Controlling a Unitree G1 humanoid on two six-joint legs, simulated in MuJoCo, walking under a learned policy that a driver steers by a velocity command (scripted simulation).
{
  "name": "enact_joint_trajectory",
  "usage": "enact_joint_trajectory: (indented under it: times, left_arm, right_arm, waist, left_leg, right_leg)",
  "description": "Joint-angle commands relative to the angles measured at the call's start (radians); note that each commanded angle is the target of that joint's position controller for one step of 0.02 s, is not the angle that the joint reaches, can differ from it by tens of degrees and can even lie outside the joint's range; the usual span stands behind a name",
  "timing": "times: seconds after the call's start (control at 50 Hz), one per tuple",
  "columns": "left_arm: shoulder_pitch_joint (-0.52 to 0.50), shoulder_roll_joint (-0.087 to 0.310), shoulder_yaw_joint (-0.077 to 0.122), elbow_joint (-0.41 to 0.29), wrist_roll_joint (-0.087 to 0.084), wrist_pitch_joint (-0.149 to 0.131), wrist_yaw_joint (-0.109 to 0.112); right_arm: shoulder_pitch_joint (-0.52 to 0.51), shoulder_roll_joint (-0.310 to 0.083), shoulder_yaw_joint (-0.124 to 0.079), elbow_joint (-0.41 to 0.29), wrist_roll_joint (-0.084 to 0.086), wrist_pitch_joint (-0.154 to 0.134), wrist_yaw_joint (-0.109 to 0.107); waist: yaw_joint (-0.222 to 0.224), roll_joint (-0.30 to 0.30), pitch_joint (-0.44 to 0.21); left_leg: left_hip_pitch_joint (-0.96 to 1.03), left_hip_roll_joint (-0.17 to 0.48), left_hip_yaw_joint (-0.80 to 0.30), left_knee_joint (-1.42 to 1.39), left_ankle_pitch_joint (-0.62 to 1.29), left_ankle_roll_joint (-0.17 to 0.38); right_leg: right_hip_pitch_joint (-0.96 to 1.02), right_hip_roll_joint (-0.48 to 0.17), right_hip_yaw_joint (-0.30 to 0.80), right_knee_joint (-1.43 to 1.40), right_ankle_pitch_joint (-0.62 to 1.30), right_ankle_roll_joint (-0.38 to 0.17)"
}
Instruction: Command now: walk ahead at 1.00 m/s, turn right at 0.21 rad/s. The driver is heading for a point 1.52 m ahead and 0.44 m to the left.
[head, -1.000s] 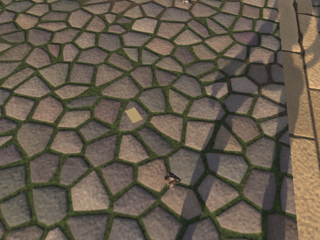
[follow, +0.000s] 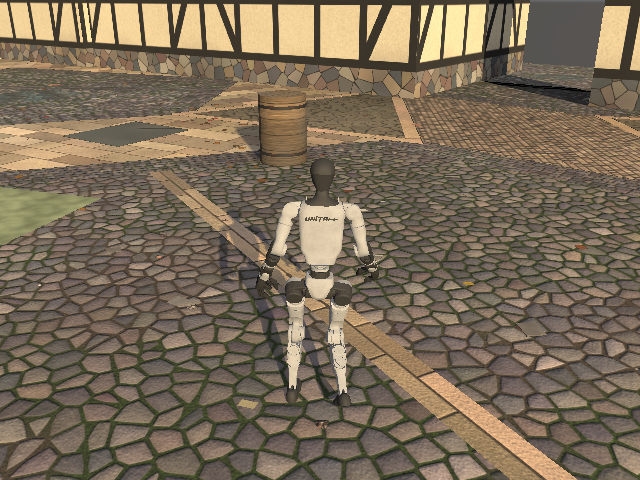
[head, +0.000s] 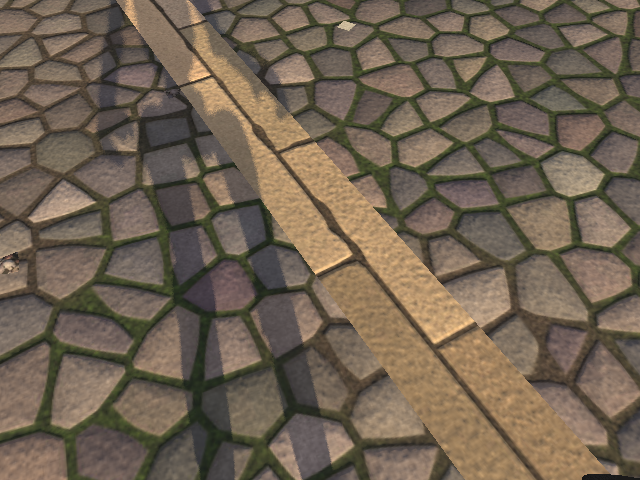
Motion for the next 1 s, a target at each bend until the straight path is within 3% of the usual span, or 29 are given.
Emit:
enact_joint_trajectory:
  times: [0.02, 0.04, 0.08, 0.16, 0.24, 0.28, 0.3, 0.32, 0.34, 0.36, 0.38, 0.4, 0.42, 0.46, 0.52, 0.58, 0.62, 0.66, 0.68, 0.7, 0.72, 0.74, 0.76, 0.78, 0.8, 0.84, 0.88, 0.94, 1.0]
  left_arm:
    - [-0.188, 0.010, -0.019, -0.168, 0.032, -0.056, -0.016]
    - [-0.196, -0.006, -0.022, -0.175, 0.027, -0.059, -0.019]
    - [-0.178, -0.012, -0.030, -0.185, 0.029, -0.064, -0.023]
    - [-0.289, 0.002, -0.044, -0.216, 0.037, -0.094, -0.047]
    - [-0.266, 0.080, -0.001, -0.206, 0.014, -0.091, -0.029]
    - [-0.037, 0.137, 0.038, -0.167, 0.019, -0.090, -0.009]
    - [0.190, 0.214, 0.059, -0.136, 0.025, -0.077, 0.007]
    - [0.204, 0.260, 0.063, -0.109, 0.038, -0.069, -0.010]
    - [0.136, 0.162, 0.046, -0.115, 0.027, -0.066, -0.009]
    - [0.114, 0.105, 0.032, -0.096, 0.021, -0.061, -0.005]
    - [0.074, 0.066, 0.021, -0.082, 0.036, -0.057, -0.006]
    - [0.024, 0.034, 0.015, -0.070, 0.051, -0.056, -0.008]
    - [-0.021, 0.015, 0.012, -0.057, 0.055, -0.057, -0.009]
    - [-0.083, 0.000, 0.014, -0.047, 0.040, -0.062, -0.011]
    - [-0.150, 0.062, 0.031, -0.039, 0.034, -0.077, 0.003]
    - [-0.106, 0.137, 0.049, -0.017, 0.030, -0.081, 0.008]
    - [-0.071, 0.202, 0.061, -0.006, 0.030, -0.072, 0.003]
    - [-0.057, 0.264, 0.076, -0.012, 0.020, -0.043, 0.000]
    - [-0.077, 0.281, 0.081, -0.026, 0.015, -0.032, -0.001]
    - [-0.107, 0.258, 0.071, -0.038, 0.016, -0.037, 0.000]
    - [-0.104, 0.065, 0.016, -0.059, 0.034, -0.064, -0.004]
    - [0.088, 0.016, -0.021, -0.144, 0.016, -0.111, -0.018]
    - [-0.074, 0.154, -0.001, -0.152, 0.001, -0.137, -0.022]
    - [-0.128, 0.150, 0.001, -0.163, -0.029, -0.136, -0.017]
    - [-0.120, 0.124, -0.008, -0.131, -0.008, -0.125, -0.002]
    - [-0.042, 0.118, -0.005, -0.083, 0.005, -0.082, -0.005]
    - [-0.041, 0.083, -0.010, -0.071, 0.005, -0.043, -0.002]
    - [-0.186, 0.047, -0.030, -0.107, 0.015, -0.032, -0.001]
    - [-0.293, 0.037, -0.032, -0.119, 0.006, -0.052, -0.028]
  right_arm:
    - [0.233, -0.082, -0.019, 0.043, -0.019, 0.010, 0.010]
    - [0.232, -0.038, -0.002, 0.056, -0.011, 0.010, 0.018]
    - [0.209, -0.042, 0.001, 0.062, 0.020, 0.014, 0.019]
    - [0.182, -0.169, -0.034, 0.052, 0.036, 0.019, -0.005]
    - [0.272, -0.145, -0.021, 0.081, 0.045, 0.030, -0.007]
    - [0.259, -0.129, -0.009, 0.072, 0.029, 0.031, -0.002]
    - [0.276, -0.040, 0.020, 0.045, -0.005, 0.027, -0.006]
    - [0.382, 0.022, 0.045, 0.005, 0.072, 0.016, -0.014]
    - [0.308, -0.049, 0.029, 0.029, 0.092, 0.027, -0.028]
    - [0.213, -0.064, 0.027, 0.017, 0.073, 0.036, -0.028]
    - [0.179, -0.056, 0.026, 0.020, 0.053, 0.050, -0.025]
    - [0.152, -0.039, 0.022, 0.009, 0.037, 0.062, -0.018]
    - [0.137, -0.013, 0.025, -0.003, 0.042, 0.079, -0.008]
    - [0.119, 0.012, 0.030, -0.021, 0.045, 0.108, 0.002]
    - [0.072, -0.012, 0.034, -0.055, 0.028, 0.110, 0.022]
    - [-0.046, -0.037, 0.033, -0.070, 0.018, 0.098, 0.049]
    - [-0.059, -0.073, 0.017, -0.079, 0.025, 0.096, 0.058]
    - [0.051, -0.150, -0.017, -0.066, 0.047, 0.108, 0.056]
    - [0.216, -0.209, -0.047, -0.029, 0.049, 0.117, 0.052]
    - [0.447, -0.279, -0.086, 0.040, 0.044, 0.132, 0.037]
    - [0.428, -0.334, -0.091, 0.071, 0.049, 0.143, 0.023]
    - [0.303, -0.356, -0.063, -0.019, 0.015, 0.105, 0.033]
    - [0.307, -0.248, -0.054, -0.049, 0.016, 0.088, 0.035]
    - [0.299, -0.228, -0.047, -0.020, 0.005, 0.066, 0.035]
    - [0.229, -0.195, -0.034, -0.017, 0.002, 0.047, 0.037]
    - [0.115, -0.145, -0.011, -0.031, -0.028, 0.033, 0.030]
    - [0.121, -0.113, 0.005, 0.003, -0.014, 0.024, 0.023]
    - [0.181, -0.113, 0.008, 0.044, -0.012, 0.006, 0.007]
    - [0.218, -0.108, 0.016, 0.069, -0.015, -0.006, -0.008]
  waist:
    - [-0.079, 0.071, -0.007]
    - [-0.055, 0.096, 0.004]
    - [-0.001, 0.122, 0.029]
    - [0.001, 0.090, 0.055]
    - [0.034, 0.096, 0.027]
    - [0.172, 0.070, -0.128]
    - [0.234, -0.089, -0.311]
    - [0.148, -0.429, -0.416]
    - [0.156, -0.251, -0.223]
    - [0.154, -0.160, -0.099]
    - [0.116, -0.048, -0.036]
    - [0.074, -0.045, 0.021]
    - [0.034, -0.078, 0.065]
    - [-0.011, -0.059, 0.090]
    - [-0.054, -0.031, 0.112]
    - [-0.009, 0.068, 0.120]
    - [-0.021, 0.026, 0.085]
    - [-0.108, -0.073, -0.009]
    - [-0.200, -0.100, -0.093]
    - [-0.313, -0.045, -0.181]
    - [-0.222, 0.320, -0.090]
    - [-0.026, 0.445, -0.364]
    - [-0.131, 0.197, -0.337]
    - [-0.094, 0.082, -0.158]
    - [-0.040, -0.067, -0.104]
    - [0.032, -0.013, -0.039]
    - [0.043, 0.038, 0.018]
    - [-0.022, 0.026, 0.097]
    - [-0.082, 0.004, 0.109]
  left_leg:
    - [0.417, 0.250, -0.475, -0.300, -0.208, 0.239]
    - [0.370, 0.218, -0.436, -0.323, -0.150, 0.238]
    - [0.292, 0.223, -0.433, -0.340, -0.093, 0.274]
    - [0.011, 0.213, -0.326, -0.396, -0.032, 0.252]
    - [0.005, 0.192, -0.286, -0.301, 0.065, 0.191]
    - [-0.093, 0.108, -0.197, 0.097, 0.255, 0.122]
    - [-0.249, 0.051, -0.130, 0.462, -0.060, 0.092]
    - [-0.468, 0.032, -0.081, 0.767, -0.308, 0.080]
    - [-0.585, 0.091, -0.068, 0.884, -0.232, 0.073]
    - [-0.628, 0.127, -0.035, 0.914, -0.175, 0.076]
    - [-0.580, 0.165, -0.026, 0.891, -0.137, 0.074]
    - [-0.540, 0.191, -0.038, 0.844, -0.114, 0.074]
    - [-0.504, 0.222, -0.049, 0.820, -0.119, 0.074]
    - [-0.494, 0.249, -0.048, 0.787, -0.113, 0.068]
    - [-0.451, 0.260, -0.030, 0.627, 0.086, 0.052]
    - [-0.272, 0.197, 0.105, 0.343, 0.303, 0.092]
    - [-0.150, 0.116, 0.189, 0.262, 0.291, 0.128]
    - [-0.011, 0.021, 0.260, 0.271, 0.130, 0.166]
    - [0.200, -0.012, 0.261, 0.268, 0.064, 0.200]
    - [0.555, -0.011, 0.184, 0.198, 0.107, 0.245]
    - [0.669, 0.093, -0.084, 0.114, 0.168, 0.312]
    - [0.885, 0.306, -0.774, -0.140, -0.357, 0.539]
    - [0.801, 0.310, -0.845, -0.289, -0.568, 0.448]
    - [0.625, 0.315, -0.771, -0.343, -0.523, 0.399]
    - [0.466, 0.299, -0.666, -0.323, -0.391, 0.356]
    - [0.207, 0.234, -0.465, -0.296, -0.206, 0.331]
    - [0.093, 0.212, -0.317, -0.342, -0.127, 0.309]
    - [0.100, 0.169, -0.113, -0.397, 0.050, 0.267]
    - [0.146, 0.132, 0.062, -0.444, 0.180, 0.176]
  right_leg:
    - [-0.464, -0.118, 0.006, -0.010, 0.063, -0.007]
    - [-0.426, -0.129, -0.008, -0.082, 0.062, -0.007]
    - [-0.400, -0.155, -0.021, -0.247, 0.038, 0.022]
    - [-0.073, -0.116, -0.067, -0.587, 0.329, 0.072]
    - [0.198, -0.075, -0.084, -0.724, 0.346, 0.072]
    - [0.519, -0.130, -0.053, -0.717, 0.280, 0.031]
    - [0.783, -0.353, 0.212, -0.743, 0.037, -0.028]
    - [0.852, -0.540, 0.759, -0.981, -0.354, -0.166]
    - [0.723, -0.508, 0.734, -1.035, -0.418, -0.151]
    - [0.626, -0.485, 0.550, -1.019, -0.252, -0.131]
    - [0.504, -0.446, 0.407, -1.023, -0.079, -0.118]
    - [0.388, -0.411, 0.300, -1.044, 0.030, -0.110]
    - [0.298, -0.397, 0.206, -1.067, 0.113, -0.094]
    - [0.219, -0.390, 0.056, -1.119, 0.235, -0.072]
    - [0.154, -0.354, -0.159, -1.172, 0.372, -0.046]
    - [0.162, -0.289, -0.321, -1.211, 0.435, -0.002]
    - [0.261, -0.299, -0.356, -1.142, 0.833, 0.011]
    - [0.383, -0.322, -0.370, -0.888, 1.360, 0.020]
    - [0.332, -0.331, -0.361, -0.653, 1.479, 0.019]
    - [0.125, -0.295, -0.347, -0.311, 1.335, 0.047]
    - [-0.189, -0.066, -0.323, 0.190, 0.079, 0.099]
    - [-0.491, 0.015, -0.038, 0.402, -0.176, 0.092]
    - [-0.501, -0.058, 0.044, 0.297, -0.030, 0.045]
    - [-0.513, -0.090, 0.001, 0.198, 0.026, 0.034]
    - [-0.431, -0.156, -0.001, 0.097, 0.083, 0.033]
    - [-0.288, -0.225, 0.003, 0.020, 0.138, 0.046]
    - [-0.279, -0.264, -0.028, -0.056, 0.169, 0.059]
    - [-0.396, -0.268, -0.060, -0.250, 0.390, 0.080]
    - [-0.342, -0.201, -0.121, -0.501, 0.675, 0.073]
